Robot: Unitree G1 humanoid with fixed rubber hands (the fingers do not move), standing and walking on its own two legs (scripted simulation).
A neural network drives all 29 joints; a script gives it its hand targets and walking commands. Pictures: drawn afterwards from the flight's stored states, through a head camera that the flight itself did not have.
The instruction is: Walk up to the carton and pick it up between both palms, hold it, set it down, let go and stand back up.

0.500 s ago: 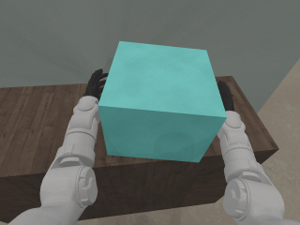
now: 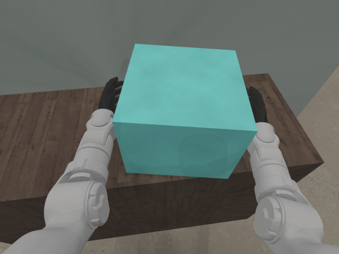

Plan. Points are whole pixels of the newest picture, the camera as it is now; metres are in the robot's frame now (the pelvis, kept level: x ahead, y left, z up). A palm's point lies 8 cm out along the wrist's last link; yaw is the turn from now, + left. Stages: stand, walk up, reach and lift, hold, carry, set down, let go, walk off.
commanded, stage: set down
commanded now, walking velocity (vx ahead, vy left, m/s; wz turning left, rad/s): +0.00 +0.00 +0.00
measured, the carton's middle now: (181, 110) +0.46 +0.00 +0.05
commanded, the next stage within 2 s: none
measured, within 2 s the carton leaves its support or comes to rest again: rests again in 0.08 s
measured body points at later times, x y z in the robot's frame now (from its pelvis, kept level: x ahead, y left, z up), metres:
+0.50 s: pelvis -0.01 +0.00 +0.00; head +0.04 +0.01 +0.44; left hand +0.44 +0.19 +0.08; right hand +0.42 -0.18 +0.08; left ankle -0.01 +0.08 -0.75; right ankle -0.03 -0.08 -0.75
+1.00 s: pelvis -0.01 +0.00 +0.00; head +0.06 +0.01 +0.44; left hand +0.44 +0.19 +0.07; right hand +0.42 -0.18 +0.07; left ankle -0.01 +0.08 -0.75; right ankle -0.03 -0.08 -0.75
